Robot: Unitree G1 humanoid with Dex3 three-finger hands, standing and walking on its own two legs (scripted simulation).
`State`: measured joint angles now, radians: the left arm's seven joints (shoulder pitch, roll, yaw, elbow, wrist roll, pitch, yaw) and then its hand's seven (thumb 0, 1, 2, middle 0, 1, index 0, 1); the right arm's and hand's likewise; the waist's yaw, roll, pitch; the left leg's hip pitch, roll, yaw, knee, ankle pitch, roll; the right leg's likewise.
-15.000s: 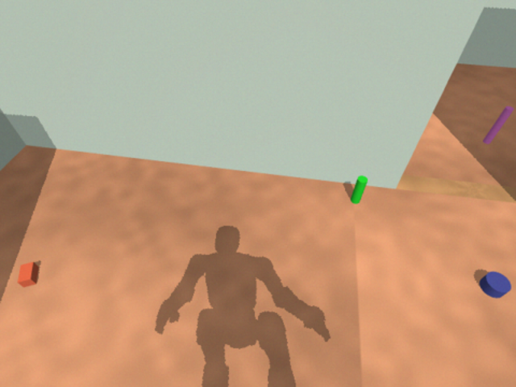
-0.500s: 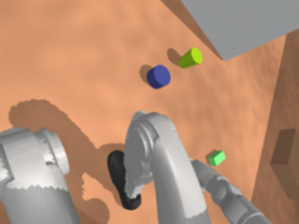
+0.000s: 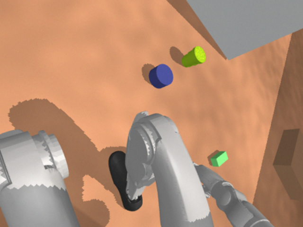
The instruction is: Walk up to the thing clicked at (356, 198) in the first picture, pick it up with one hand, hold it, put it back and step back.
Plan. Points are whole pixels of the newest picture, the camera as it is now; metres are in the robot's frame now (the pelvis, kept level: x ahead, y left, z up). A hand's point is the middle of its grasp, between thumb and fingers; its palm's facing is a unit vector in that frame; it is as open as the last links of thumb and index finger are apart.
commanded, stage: settle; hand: left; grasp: from the side
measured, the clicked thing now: out of the picture +0.44 +0.38 -0.20
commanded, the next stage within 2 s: lift in 1.88 s
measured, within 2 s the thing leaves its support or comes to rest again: leaves its support in 0.04 s
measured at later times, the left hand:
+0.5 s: hand out of the picture +0.41 +0.41 -0.07, palm faces +0.56 -0.83 -0.02, open 8.4 cm
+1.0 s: hand out of the picture +0.40 +0.41 +0.01, palm faces +0.53 -0.84 -0.07, open 8.4 cm
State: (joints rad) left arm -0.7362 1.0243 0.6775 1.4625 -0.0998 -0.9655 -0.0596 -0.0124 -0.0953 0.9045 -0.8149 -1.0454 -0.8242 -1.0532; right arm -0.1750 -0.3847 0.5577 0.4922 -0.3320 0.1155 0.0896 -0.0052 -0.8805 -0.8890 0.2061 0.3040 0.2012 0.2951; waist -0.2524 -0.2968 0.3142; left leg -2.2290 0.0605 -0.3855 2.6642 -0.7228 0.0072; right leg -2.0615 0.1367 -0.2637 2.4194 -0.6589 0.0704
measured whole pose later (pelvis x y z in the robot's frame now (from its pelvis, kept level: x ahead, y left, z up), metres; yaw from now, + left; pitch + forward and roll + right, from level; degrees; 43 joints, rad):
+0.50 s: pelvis +0.01 -0.01 +0.01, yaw +3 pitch +19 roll -15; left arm -0.69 0.85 0.63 1.14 -0.12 -0.74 -0.12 -0.04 -0.42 1.12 -0.93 -1.35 -0.95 -1.36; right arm -0.04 -0.34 0.38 0.56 -0.23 0.12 0.10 0.00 -0.89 -0.89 0.20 0.30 0.20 0.30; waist -0.19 -0.18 0.16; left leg -2.27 0.05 -0.31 2.59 -0.70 0.00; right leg -2.10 0.09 -0.22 2.40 -0.68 0.05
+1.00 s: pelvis +0.02 -0.02 +0.05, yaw +8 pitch +28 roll -10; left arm -0.66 0.71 0.62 0.99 -0.15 -0.56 -0.22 -0.04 -0.41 1.12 -0.93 -1.34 -0.95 -1.35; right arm 0.04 -0.32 0.19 0.60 -0.11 0.09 0.06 0.00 -0.88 -0.89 0.20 0.30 0.20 0.29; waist -0.14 -0.06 -0.01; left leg -2.25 0.05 -0.20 2.43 -0.69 -0.02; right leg -2.13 0.05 -0.14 2.33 -0.72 0.02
